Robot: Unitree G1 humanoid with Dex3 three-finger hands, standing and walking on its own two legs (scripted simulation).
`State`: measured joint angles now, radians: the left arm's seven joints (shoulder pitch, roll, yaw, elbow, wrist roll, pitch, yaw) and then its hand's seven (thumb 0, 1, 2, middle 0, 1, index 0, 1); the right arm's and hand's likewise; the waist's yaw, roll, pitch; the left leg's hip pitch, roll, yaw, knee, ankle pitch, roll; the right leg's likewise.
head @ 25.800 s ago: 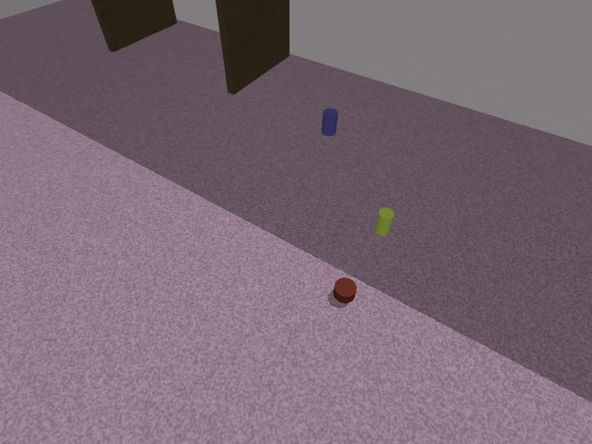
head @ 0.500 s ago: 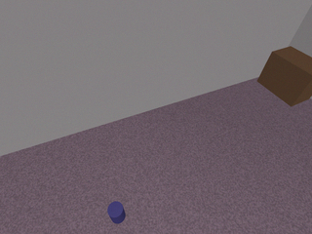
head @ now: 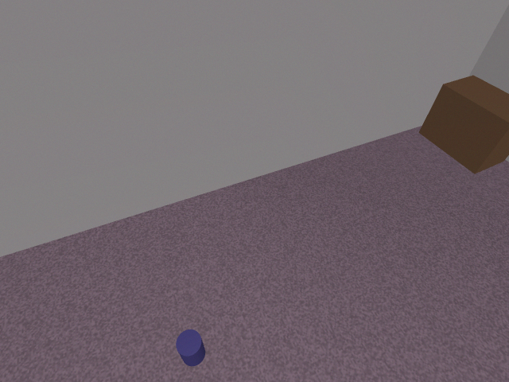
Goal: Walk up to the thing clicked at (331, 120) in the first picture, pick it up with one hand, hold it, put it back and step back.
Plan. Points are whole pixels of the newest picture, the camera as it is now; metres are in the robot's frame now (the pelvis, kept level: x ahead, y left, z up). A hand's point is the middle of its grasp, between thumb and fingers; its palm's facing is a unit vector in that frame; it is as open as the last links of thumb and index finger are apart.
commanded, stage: go down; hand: left
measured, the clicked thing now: (191, 348) +0.39 +0.21 -0.72
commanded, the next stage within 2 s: none
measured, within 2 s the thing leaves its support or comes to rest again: neither
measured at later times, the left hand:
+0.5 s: hand out of the picture +0.15 +0.26 -0.17, palm faces +0.00 -0.93 -0.38, open 13.9 cm
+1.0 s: hand out of the picture +0.14 +0.27 -0.19, palm faces +0.00 -0.92 -0.38, open 15.9 cm
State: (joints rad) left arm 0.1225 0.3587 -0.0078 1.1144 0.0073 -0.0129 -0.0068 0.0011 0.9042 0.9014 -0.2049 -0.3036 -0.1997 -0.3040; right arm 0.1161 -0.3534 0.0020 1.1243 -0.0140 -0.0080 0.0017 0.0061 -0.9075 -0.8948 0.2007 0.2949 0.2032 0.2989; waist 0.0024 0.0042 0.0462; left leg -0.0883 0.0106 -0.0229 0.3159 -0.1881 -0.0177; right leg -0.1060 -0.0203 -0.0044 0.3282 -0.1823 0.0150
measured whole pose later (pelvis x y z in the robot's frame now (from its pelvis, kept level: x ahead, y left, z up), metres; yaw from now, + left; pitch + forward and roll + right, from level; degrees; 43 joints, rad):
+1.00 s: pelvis -0.01 +0.02 -0.08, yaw +0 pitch +15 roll -2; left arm 0.33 0.34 0.16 0.29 0.06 0.37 -0.02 -0.01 -0.41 0.45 -0.05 -0.40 -0.05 -0.40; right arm 0.24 -0.23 0.00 0.55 0.00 -0.17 -0.11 0.01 -0.80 -0.87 0.20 0.30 0.20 0.30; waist -0.04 0.02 -0.14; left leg -0.81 0.02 -0.05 1.08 -0.53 0.00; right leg -0.79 -0.01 -0.01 1.02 -0.48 0.03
